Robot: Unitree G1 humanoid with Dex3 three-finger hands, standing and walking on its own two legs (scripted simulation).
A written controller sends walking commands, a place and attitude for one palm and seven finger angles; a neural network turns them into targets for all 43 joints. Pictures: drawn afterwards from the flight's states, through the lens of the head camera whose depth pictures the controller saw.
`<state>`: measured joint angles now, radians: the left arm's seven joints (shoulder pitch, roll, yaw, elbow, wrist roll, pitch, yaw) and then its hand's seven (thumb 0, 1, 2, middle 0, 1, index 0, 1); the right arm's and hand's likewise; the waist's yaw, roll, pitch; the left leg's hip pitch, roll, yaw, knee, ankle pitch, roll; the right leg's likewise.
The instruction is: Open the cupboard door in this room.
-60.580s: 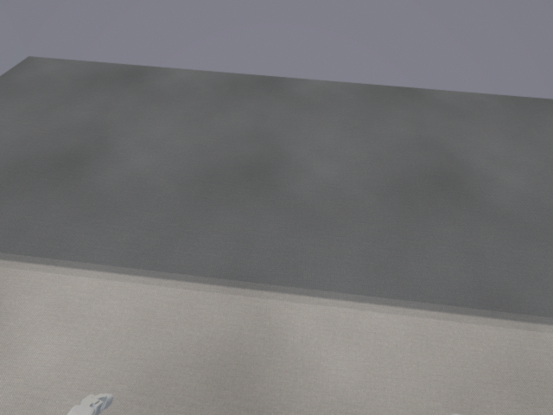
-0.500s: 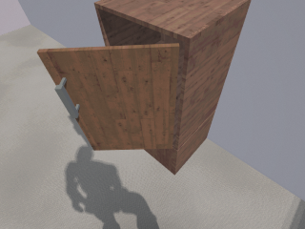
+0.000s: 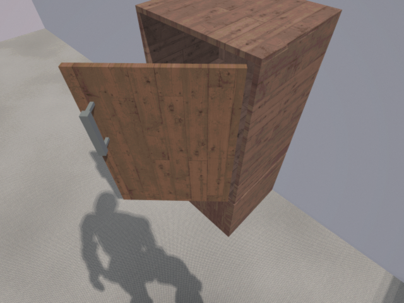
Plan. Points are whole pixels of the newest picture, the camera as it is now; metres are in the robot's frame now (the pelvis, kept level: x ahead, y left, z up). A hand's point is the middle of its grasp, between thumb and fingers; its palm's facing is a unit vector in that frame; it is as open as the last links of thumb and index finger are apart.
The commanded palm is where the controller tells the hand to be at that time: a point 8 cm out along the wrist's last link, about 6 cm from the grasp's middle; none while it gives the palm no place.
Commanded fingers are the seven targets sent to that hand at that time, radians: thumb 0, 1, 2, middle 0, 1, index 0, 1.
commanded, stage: look again from close up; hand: left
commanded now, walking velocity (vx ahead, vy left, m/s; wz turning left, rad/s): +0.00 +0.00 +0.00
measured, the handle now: (97, 129) +0.52 +0.32 +0.02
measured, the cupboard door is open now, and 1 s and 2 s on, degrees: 43 43 43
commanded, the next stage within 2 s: shuffle to correct the standing spot in 0.46 s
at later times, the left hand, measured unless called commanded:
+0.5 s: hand out of the picture +0.02 +0.20 -0.17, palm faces +0.01 -0.98 -0.21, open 7.3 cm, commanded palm none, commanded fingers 0.00 0.90 0.90 -0.20 -0.30 -0.20 -0.30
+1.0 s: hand out of the picture +0.02 +0.25 -0.19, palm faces +0.08 -0.97 -0.21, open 7.4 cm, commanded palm none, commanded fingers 0.00 0.90 0.90 -0.20 -0.30 -0.20 -0.30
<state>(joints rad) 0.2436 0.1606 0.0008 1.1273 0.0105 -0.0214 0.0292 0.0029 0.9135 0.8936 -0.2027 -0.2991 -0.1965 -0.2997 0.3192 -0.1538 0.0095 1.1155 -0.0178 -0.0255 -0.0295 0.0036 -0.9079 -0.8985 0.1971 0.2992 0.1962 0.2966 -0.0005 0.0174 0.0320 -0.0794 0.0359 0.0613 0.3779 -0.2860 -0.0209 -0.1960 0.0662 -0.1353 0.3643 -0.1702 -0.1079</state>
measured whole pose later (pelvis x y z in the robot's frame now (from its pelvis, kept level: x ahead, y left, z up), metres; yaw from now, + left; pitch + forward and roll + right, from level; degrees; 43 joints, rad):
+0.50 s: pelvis +0.01 +0.02 +0.00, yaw +0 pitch -1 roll +1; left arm 0.25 0.16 -0.01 1.13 0.01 -0.02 0.03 0.01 0.92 0.89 -0.20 -0.30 -0.20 -0.30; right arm 0.32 -0.13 0.02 1.14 -0.02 -0.03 -0.04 0.00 -0.91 -0.90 0.20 0.30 0.20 0.30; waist 0.00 0.01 0.04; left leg -0.06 0.00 0.08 0.37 -0.30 0.01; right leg -0.21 0.03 -0.12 0.42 -0.21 -0.08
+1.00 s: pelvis -0.01 +0.06 -0.01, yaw +1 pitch +0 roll +1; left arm 0.21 0.19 0.05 1.06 0.03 0.02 0.04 0.00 0.91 0.89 -0.20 -0.30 -0.20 -0.30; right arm 0.29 -0.14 -0.03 1.07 -0.02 0.02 -0.02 0.00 -0.91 -0.90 0.20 0.30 0.20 0.30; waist 0.02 -0.06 0.06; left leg -0.17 -0.06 0.12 0.49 -0.33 0.05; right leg -0.32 -0.06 -0.11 0.57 -0.25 -0.03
